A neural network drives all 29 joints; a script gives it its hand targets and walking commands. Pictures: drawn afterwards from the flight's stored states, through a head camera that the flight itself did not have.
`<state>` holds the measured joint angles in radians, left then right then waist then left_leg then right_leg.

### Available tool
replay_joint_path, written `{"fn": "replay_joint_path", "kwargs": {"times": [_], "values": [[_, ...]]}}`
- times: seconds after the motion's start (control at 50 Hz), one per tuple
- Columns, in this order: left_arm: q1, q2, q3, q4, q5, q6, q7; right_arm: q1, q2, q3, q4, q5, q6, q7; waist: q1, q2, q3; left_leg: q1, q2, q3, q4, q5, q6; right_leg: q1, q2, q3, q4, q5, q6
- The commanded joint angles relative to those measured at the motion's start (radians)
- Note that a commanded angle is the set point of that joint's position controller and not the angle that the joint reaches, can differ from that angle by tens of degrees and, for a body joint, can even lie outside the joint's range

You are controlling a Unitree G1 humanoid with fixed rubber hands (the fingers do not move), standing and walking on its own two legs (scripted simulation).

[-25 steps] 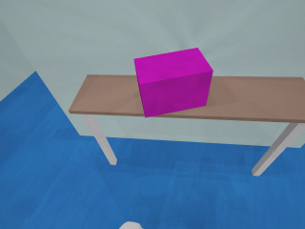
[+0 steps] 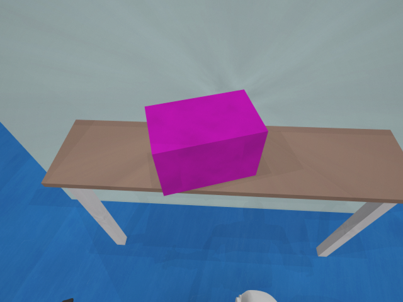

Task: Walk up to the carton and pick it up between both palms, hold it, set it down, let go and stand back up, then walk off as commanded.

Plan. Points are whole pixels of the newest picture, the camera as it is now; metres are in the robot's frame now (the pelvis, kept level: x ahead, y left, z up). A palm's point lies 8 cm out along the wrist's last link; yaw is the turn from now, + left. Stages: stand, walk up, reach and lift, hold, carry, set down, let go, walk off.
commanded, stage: walk up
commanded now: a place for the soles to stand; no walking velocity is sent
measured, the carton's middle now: (203, 143) +0.51 +0.02 -0.04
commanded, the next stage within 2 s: stand in 1.72 s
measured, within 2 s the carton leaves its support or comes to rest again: neither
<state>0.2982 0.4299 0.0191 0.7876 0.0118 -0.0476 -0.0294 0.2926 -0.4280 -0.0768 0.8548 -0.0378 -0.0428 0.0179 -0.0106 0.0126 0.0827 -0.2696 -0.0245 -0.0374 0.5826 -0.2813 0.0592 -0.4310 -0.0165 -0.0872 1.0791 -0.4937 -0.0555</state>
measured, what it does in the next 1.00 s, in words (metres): walks ahead: right foot, then left foot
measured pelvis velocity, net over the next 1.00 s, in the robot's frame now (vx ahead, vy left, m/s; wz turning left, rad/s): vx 0.11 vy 0.03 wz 0.08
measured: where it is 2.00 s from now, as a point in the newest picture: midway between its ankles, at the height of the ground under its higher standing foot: outside the picture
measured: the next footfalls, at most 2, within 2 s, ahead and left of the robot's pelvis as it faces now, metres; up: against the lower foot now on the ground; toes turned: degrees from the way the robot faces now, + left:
right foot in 0.16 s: +0.16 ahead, -0.17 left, +0.00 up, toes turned -7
left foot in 0.58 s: +0.19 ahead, +0.15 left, +0.00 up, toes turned +0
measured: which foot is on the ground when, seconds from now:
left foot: down 0.00-0.16, up 0.18-0.56, down 0.58-1.00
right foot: up 0.00-0.14, down 0.16-0.60, up 0.62-0.80, down 0.82-1.00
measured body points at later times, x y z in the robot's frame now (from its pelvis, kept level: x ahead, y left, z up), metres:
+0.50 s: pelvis +0.09 -0.02 +0.00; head +0.12 -0.05 +0.45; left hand +0.15 +0.32 -0.07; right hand +0.17 -0.34 -0.14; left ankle +0.10 +0.16 -0.69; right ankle +0.12 -0.16 -0.73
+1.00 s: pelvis +0.11 +0.03 -0.01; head +0.13 +0.02 +0.44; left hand +0.18 +0.36 -0.10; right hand +0.24 -0.28 -0.12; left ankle +0.15 +0.15 -0.73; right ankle +0.13 -0.09 -0.73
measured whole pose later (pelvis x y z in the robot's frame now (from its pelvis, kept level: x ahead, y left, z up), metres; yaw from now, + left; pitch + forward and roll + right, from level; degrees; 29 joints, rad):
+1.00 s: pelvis +0.11 +0.03 -0.01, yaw +5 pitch -1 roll +0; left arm 0.26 0.42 0.02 0.79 0.01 -0.03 0.00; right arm 0.22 -0.41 -0.07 0.85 -0.04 -0.01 0.02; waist 0.00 0.03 0.05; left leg -0.36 -0.02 -0.07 0.64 -0.26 0.00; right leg -0.30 -0.05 -0.09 0.64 -0.33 -0.01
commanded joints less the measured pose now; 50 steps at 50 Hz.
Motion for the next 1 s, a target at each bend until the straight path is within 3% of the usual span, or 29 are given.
{"fn": "replay_joint_path", "kwargs": {"times": [0.0,0.04,0.1,0.12,0.14,0.16,0.2,0.22,0.24,0.28,0.32,0.4,0.44,0.46,0.5,0.52,0.54,0.56,0.58,0.6,0.62,0.66,0.7,0.76,0.8,0.84,0.88,0.92,0.98], "values": [[-0.010,0.143,0.071,-0.063,-0.006,-0.029,-0.014,0.063,-0.250,-0.050,-0.091,0.018,-0.046,-0.003,-0.025,0.195,-0.064,0.077,0.195,-0.194,-0.196,0.352,0.186,-0.026,-0.069,0.055,-0.272,0.157,0.051],[0.011,0.163,0.075,-0.042,-0.018,-0.040,-0.006,0.012,-0.243,-0.050,-0.110,0.019,-0.026,0.016,-0.026,0.252,-0.035,0.027,0.129,-0.156,-0.167,0.226,0.159,0.054,-0.028,0.017,-0.407,0.217,0.063],[0.223,0.219,0.110,0.068,-0.002,-0.057,0.044,-0.070,-0.164,-0.029,-0.132,0.028,0.009,0.032,0.100,-0.022,-0.128,-0.221,0.059,-0.096,0.150,0.099,0.091,0.473,-0.006,-0.027,-0.564,0.374,0.066],[0.324,0.250,0.125,0.076,0.009,-0.060,0.062,-0.071,-0.126,-0.014,-0.120,0.016,0.017,0.026,0.143,-0.067,-0.171,-0.257,-0.005,-0.083,0.332,-0.019,0.060,0.545,-0.078,0.079,-0.646,0.325,0.061],[0.340,0.364,0.145,0.046,0.024,-0.076,0.078,-0.006,-0.060,0.005,-0.155,0.021,0.020,0.027,0.120,-0.200,-0.214,-0.425,-0.095,-0.122,0.553,-0.297,0.005,0.565,-0.433,0.551,-0.755,0.261,0.004],[0.210,0.376,0.148,0.018,-0.002,-0.076,0.078,0.079,-0.176,-0.034,-0.091,0.008,0.047,0.025,0.049,0.013,-0.171,-0.357,-0.010,-0.169,0.616,-0.290,-0.027,0.411,-0.529,0.675,-0.862,-0.073,-0.076],[0.067,0.336,0.128,-0.017,-0.006,-0.079,0.091,0.045,-0.207,-0.050,-0.080,0.013,0.066,0.029,0.011,-0.022,0.041,-0.395,0.040,-0.173,0.652,-0.175,-0.040,0.250,-0.456,0.530,-0.867,-0.087,-0.109],[0.080,0.289,0.110,-0.013,-0.003,-0.081,0.088,0.030,-0.197,-0.052,-0.082,0.019,0.062,0.027,0.012,0.006,0.066,-0.367,0.042,-0.194,0.600,-0.096,-0.039,0.191,-0.365,0.397,-0.845,0.067,-0.057],[0.108,0.278,0.112,-0.009,-0.002,-0.086,0.083,0.072,-0.170,-0.056,-0.083,0.011,0.058,0.036,0.007,-0.070,0.038,-0.284,0.056,-0.166,0.559,-0.057,-0.040,0.181,-0.332,0.307,-0.825,0.161,-0.010],[0.104,0.249,0.102,-0.009,-0.001,-0.086,0.083,0.100,-0.167,-0.050,-0.048,0.015,0.059,0.040,0.014,-0.128,-0.052,-0.237,0.023,-0.124,0.555,-0.032,-0.052,0.254,-0.304,0.181,-0.730,0.532,-0.032],[0.126,0.228,0.093,-0.009,0.004,-0.081,0.077,0.031,-0.144,-0.039,-0.055,0.025,0.055,0.032,0.040,-0.166,-0.065,-0.240,0.027,-0.087,0.478,-0.043,-0.063,0.257,-0.260,0.112,-0.694,0.620,-0.094],[0.143,0.288,0.114,-0.026,0.007,-0.057,0.067,-0.026,-0.155,-0.038,-0.083,0.024,0.046,0.031,0.081,-0.156,-0.087,-0.275,0.052,0.010,0.312,-0.173,-0.067,0.354,-0.293,0.146,-0.674,0.408,-0.162],[0.059,0.297,0.103,-0.049,0.011,-0.044,0.062,-0.028,-0.183,-0.043,-0.059,0.020,0.040,0.030,0.059,-0.131,-0.091,-0.203,0.063,0.049,0.210,-0.170,-0.072,0.262,-0.316,0.158,-0.658,0.271,-0.168],[-0.013,0.285,0.100,-0.041,0.013,-0.040,0.059,-0.023,-0.149,-0.034,-0.050,0.022,0.038,0.027,0.033,-0.227,-0.055,-0.155,0.074,0.050,0.161,-0.115,-0.062,0.221,-0.310,0.123,-0.635,0.368,-0.156],[-0.019,0.275,0.094,-0.050,-0.002,-0.025,0.056,0.049,-0.137,-0.026,-0.016,0.007,0.027,0.014,-0.009,-0.173,-0.098,-0.020,0.029,0.108,-0.018,0.029,-0.052,0.172,-0.266,0.052,-0.481,0.602,-0.122],[-0.038,0.218,0.069,-0.048,-0.007,-0.017,0.055,0.105,-0.144,-0.053,-0.003,0.006,0.021,0.006,-0.042,-0.134,-0.178,0.065,0.011,0.076,-0.050,0.080,-0.033,0.132,-0.230,0.042,-0.425,0.425,-0.089],[-0.034,0.187,0.057,-0.050,-0.013,-0.011,0.056,0.113,-0.201,-0.056,0.005,-0.001,0.023,-0.004,-0.042,-0.055,-0.172,0.146,0.056,-0.026,-0.089,0.173,-0.024,0.063,-0.180,-0.002,-0.337,0.312,-0.039],[-0.043,0.126,0.033,-0.066,-0.021,0.003,0.061,0.072,-0.269,-0.066,-0.022,-0.017,0.016,-0.015,-0.027,0.162,-0.102,0.092,0.229,-0.418,-0.205,0.184,0.049,-0.078,-0.058,-0.007,-0.173,0.081,0.013],[-0.062,0.142,0.033,-0.035,-0.024,0.021,0.063,0.017,-0.291,-0.065,-0.053,0.000,0.016,-0.016,-0.017,0.093,-0.044,0.005,0.296,-0.531,-0.293,0.022,0.101,-0.089,-0.034,0.051,-0.156,-0.080,0.034],[-0.036,0.176,0.042,-0.016,-0.022,0.030,0.067,-0.052,-0.299,-0.067,-0.067,0.007,0.022,-0.015,-0.011,0.183,-0.054,-0.064,0.290,-0.480,-0.306,-0.181,0.159,-0.047,-0.055,0.096,-0.117,-0.095,0.020],[-0.007,0.193,0.054,0.001,-0.021,0.030,0.063,-0.090,-0.277,-0.056,-0.067,0.011,0.023,-0.012,0.007,0.189,-0.024,-0.095,0.245,-0.441,-0.278,-0.246,0.142,-0.041,-0.077,0.101,-0.138,-0.062,0.023],[-0.006,0.184,0.053,0.017,-0.013,0.021,0.051,-0.118,-0.210,-0.033,-0.058,0.019,0.024,-0.016,0.022,0.187,-0.044,-0.046,0.180,-0.310,-0.203,-0.088,0.108,-0.004,-0.062,0.074,-0.248,-0.023,0.030],[0.004,0.176,0.047,0.034,0.001,0.017,0.045,-0.101,-0.233,-0.040,-0.064,0.019,0.030,-0.018,-0.009,0.141,-0.052,-0.090,0.191,-0.364,-0.201,-0.155,0.126,0.075,-0.013,0.038,-0.347,-0.029,0.030],[0.046,0.148,0.043,0.055,0.009,0.006,0.047,-0.151,-0.215,-0.025,-0.051,0.030,0.031,-0.012,0.046,0.089,-0.084,-0.103,0.166,-0.274,-0.104,-0.053,0.085,0.217,-0.002,0.040,-0.598,0.116,0.023],[0.007,0.194,0.055,0.034,0.020,-0.011,0.054,-0.143,-0.119,0.004,-0.052,0.045,0.027,-0.012,0.012,-0.026,-0.127,-0.138,0.084,-0.152,0.051,0.004,0.000,0.259,-0.192,0.283,-0.702,0.234,-0.037],[-0.134,0.233,0.054,0.010,0.008,-0.009,0.044,-0.083,-0.147,-0.003,-0.006,0.042,0.026,-0.014,-0.027,-0.080,-0.105,-0.031,0.017,-0.042,0.092,-0.146,-0.034,0.110,-0.301,0.355,-0.758,0.107,-0.123],[-0.155,0.186,0.038,0.001,0.012,-0.006,0.039,-0.076,-0.140,0.000,-0.001,0.037,0.007,-0.017,-0.046,-0.111,-0.092,0.069,0.074,-0.083,-0.041,0.040,-0.004,0.076,-0.216,0.208,-0.644,0.260,-0.081],[-0.127,0.149,0.028,0.022,-0.004,-0.002,0.039,-0.134,-0.187,0.001,-0.007,0.025,-0.006,-0.017,0.008,-0.032,-0.112,-0.031,0.139,-0.202,-0.075,0.235,0.022,0.162,-0.098,0.089,-0.546,0.333,0.004],[-0.095,0.193,0.059,0.033,0.004,0.005,0.032,-0.137,-0.181,0.014,-0.017,0.038,-0.004,-0.018,0.023,-0.015,-0.161,-0.090,0.109,-0.156,-0.053,0.173,0.007,0.257,-0.130,0.123,-0.585,0.276,0.001]]}}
